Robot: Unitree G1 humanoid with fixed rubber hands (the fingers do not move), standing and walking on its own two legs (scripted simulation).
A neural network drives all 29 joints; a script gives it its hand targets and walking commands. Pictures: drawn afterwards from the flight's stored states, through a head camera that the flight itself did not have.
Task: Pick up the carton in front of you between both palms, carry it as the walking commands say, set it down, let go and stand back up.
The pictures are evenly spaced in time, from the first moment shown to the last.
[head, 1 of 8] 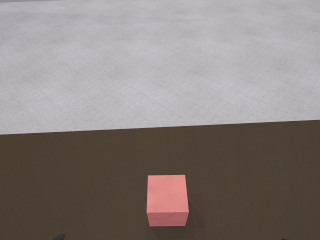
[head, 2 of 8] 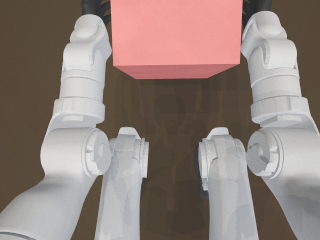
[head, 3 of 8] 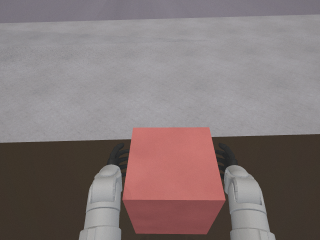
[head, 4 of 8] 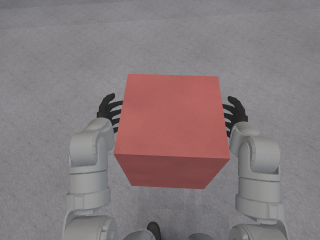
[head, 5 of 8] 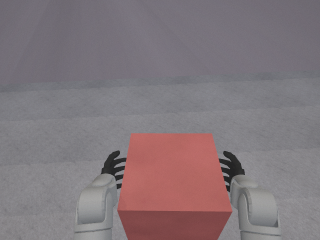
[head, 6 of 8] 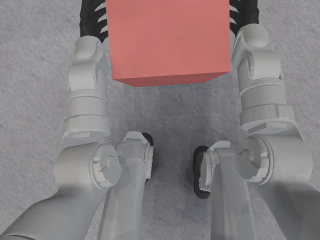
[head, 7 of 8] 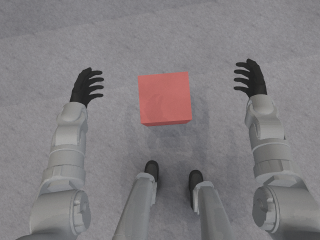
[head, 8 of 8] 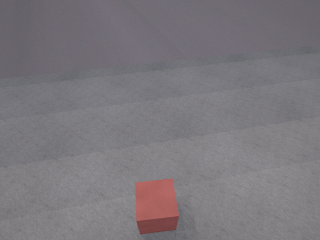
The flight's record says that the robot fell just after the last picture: no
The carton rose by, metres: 0.68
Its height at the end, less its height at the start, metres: -0.11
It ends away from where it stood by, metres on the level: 3.16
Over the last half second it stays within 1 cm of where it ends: yes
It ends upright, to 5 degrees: yes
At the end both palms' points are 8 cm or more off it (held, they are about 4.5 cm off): yes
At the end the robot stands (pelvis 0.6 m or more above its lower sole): yes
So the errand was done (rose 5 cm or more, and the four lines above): yes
